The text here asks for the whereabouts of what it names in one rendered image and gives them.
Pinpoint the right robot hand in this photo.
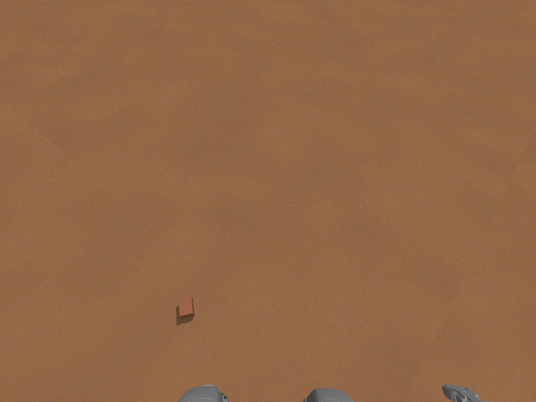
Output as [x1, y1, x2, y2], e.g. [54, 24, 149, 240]
[442, 384, 486, 402]

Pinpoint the small box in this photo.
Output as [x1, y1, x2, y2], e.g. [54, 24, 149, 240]
[178, 296, 194, 319]

